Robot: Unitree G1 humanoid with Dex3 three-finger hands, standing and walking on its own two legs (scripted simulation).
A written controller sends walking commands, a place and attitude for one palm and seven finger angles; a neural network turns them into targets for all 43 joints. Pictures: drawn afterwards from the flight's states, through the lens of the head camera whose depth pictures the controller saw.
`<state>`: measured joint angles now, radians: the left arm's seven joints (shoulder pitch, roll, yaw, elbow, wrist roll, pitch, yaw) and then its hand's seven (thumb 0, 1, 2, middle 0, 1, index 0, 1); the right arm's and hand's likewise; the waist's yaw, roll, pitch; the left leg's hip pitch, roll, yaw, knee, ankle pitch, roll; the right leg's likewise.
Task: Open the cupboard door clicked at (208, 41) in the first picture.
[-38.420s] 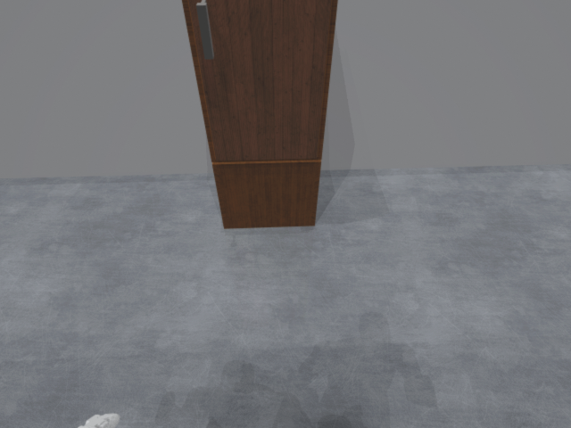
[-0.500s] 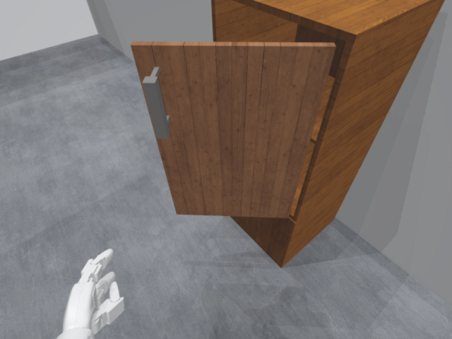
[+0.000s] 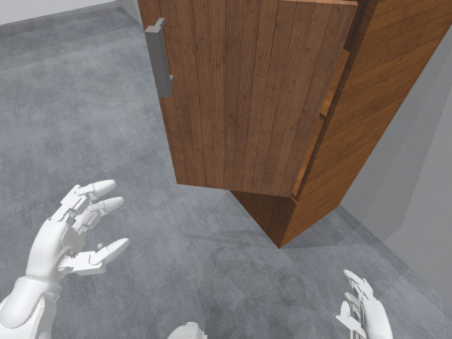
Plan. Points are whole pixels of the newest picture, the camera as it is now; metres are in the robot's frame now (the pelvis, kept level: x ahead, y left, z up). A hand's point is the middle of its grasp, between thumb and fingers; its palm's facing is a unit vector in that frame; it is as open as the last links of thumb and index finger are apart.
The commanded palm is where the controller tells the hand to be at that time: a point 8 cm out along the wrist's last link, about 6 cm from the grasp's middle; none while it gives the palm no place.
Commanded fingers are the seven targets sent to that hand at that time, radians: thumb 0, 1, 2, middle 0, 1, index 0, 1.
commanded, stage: raise the hand with hooked fingers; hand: left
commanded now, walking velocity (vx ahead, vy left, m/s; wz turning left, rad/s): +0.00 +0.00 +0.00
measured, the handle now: (163, 59) +0.59 +0.19 +0.18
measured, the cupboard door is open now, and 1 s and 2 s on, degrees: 48 48 48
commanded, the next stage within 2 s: move the hooked fingers beside the handle in 1.42 s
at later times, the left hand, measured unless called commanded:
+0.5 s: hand (50, 188) +0.29 +0.29 +0.15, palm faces +0.00 -1.00 -0.06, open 13.0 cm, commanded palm +0.26 +0.34 +0.15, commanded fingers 0.00 -0.50 0.30 -0.30 -1.20 -0.30 -1.20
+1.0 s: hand (8, 140) +0.32 +0.33 +0.21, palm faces +0.03 -1.00 -0.06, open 14.0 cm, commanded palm +0.28 +0.37 +0.21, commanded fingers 0.00 -0.50 0.30 -0.30 -1.20 -0.30 -1.20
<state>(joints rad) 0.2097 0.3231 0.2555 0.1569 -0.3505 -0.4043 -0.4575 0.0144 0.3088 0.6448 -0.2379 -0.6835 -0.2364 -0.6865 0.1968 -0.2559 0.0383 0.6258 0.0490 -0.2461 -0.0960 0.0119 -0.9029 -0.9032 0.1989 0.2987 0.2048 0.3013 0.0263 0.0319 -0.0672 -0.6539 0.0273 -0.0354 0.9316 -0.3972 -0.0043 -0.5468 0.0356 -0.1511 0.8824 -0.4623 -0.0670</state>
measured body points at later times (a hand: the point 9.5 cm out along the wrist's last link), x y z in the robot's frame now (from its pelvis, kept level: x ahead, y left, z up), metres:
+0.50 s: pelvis +0.02 +0.05 +0.03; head +0.03 +0.06 +0.48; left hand +0.28 +0.34 +0.15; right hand +0.19 -0.20 -0.03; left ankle +0.04 +0.12 -0.69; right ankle +0.00 -0.07 -0.69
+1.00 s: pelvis +0.01 +0.05 +0.05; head +0.00 +0.04 +0.50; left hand +0.31 +0.38 +0.21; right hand +0.18 -0.18 -0.03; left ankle +0.04 +0.12 -0.69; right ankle +0.00 -0.07 -0.69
